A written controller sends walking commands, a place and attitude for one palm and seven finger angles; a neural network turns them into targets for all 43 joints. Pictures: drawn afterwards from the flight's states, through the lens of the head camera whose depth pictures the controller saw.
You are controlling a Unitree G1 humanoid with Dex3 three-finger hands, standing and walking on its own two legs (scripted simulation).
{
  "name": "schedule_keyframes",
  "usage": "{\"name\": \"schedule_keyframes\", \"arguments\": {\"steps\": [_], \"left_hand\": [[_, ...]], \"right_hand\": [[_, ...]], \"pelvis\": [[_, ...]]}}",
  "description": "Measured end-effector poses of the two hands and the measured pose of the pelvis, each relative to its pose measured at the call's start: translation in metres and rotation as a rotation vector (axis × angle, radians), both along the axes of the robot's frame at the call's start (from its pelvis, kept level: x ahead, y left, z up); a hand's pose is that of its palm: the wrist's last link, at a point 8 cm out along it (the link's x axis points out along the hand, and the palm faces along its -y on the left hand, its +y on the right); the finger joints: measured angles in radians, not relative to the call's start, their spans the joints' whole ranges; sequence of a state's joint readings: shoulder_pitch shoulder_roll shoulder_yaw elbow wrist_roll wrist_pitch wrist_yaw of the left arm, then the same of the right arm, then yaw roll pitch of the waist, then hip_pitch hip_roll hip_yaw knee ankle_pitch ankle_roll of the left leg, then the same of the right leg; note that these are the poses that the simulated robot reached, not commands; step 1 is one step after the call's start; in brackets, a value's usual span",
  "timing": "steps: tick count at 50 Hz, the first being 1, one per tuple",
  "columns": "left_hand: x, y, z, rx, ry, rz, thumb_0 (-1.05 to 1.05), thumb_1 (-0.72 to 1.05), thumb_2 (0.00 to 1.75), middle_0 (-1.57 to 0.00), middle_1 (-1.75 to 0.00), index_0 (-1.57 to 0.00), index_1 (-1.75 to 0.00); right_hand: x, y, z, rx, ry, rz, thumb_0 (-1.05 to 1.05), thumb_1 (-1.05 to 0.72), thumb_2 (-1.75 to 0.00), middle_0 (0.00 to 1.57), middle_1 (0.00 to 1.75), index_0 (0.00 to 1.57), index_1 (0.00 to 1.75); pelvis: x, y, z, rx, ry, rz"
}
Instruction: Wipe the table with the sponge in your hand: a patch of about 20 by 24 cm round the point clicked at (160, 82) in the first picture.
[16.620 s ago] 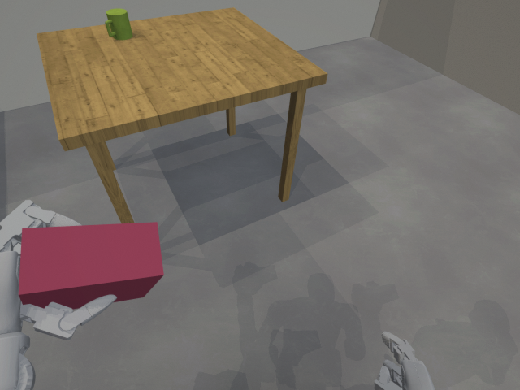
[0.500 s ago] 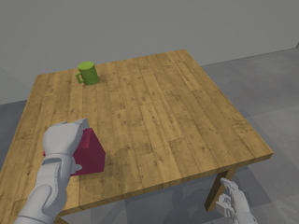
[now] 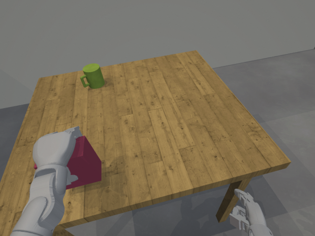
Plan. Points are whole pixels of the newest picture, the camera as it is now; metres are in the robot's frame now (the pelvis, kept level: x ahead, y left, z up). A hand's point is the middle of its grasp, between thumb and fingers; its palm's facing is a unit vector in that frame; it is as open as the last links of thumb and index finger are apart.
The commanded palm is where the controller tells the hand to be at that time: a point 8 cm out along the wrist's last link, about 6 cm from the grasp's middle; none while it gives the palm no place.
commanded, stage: lower the sponge onto the table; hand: left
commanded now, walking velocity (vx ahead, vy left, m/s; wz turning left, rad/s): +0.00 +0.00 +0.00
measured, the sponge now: (75, 168) +0.26 +0.29 +0.02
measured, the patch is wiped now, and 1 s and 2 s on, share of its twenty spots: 0.00 0.05 0.30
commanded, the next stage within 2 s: wipe forward along the first lane in 0.72 s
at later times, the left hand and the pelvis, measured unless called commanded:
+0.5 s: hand (72, 168) +0.24 +0.28 +0.04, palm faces -0.03 -0.09 -1.00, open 10.5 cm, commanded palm +0.22 +0.27 +0.10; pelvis +0.00 +0.00 +0.00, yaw +0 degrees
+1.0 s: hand (73, 167) +0.25 +0.28 +0.04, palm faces -0.03 -0.08 -1.00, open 10.5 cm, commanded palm +0.23 +0.27 +0.08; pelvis +0.00 +0.00 +0.00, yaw +1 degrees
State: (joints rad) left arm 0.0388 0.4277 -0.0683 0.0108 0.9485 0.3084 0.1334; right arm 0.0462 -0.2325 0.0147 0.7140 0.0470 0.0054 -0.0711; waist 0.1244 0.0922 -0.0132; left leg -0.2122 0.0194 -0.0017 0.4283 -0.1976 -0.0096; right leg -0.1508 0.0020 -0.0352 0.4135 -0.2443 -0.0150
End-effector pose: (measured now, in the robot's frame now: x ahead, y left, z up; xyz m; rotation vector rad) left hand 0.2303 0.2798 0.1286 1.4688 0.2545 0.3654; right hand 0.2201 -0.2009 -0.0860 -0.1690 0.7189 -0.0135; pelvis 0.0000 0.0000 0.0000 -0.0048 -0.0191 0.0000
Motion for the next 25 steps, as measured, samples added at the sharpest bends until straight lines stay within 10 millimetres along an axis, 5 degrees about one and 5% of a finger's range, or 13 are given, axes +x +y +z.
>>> {"name": "schedule_keyframes", "arguments": {"steps": [4,10,25], "left_hand": [[0.000,0.008,-0.008,-0.028,0.064,0.097,0.00,-0.52,1.02,-0.70,-1.26,-0.72,-1.26],[-0.005,-0.011,-0.033,-0.060,0.190,0.005,0.00,-0.52,1.02,-0.70,-1.26,-0.72,-1.26],[-0.005,-0.003,-0.032,-0.032,0.114,0.026,0.00,-0.52,1.02,-0.70,-1.26,-0.72,-1.26]], "right_hand": [[0.002,0.002,-0.001,0.023,0.005,0.003,0.01,-0.90,-0.90,0.20,0.30,0.20,0.30],[0.005,0.000,0.002,-0.006,-0.004,0.017,0.01,-0.90,-0.90,0.20,0.30,0.21,0.30],[0.003,-0.006,0.003,-0.008,-0.004,-0.006,0.01,-0.90,-0.90,0.20,0.30,0.20,0.30]], "pelvis": [[0.000,0.002,0.000,0.003,0.007,0.007],[0.001,0.004,-0.001,0.002,0.008,0.014],[0.002,0.002,-0.001,0.001,0.014,0.004]]}}
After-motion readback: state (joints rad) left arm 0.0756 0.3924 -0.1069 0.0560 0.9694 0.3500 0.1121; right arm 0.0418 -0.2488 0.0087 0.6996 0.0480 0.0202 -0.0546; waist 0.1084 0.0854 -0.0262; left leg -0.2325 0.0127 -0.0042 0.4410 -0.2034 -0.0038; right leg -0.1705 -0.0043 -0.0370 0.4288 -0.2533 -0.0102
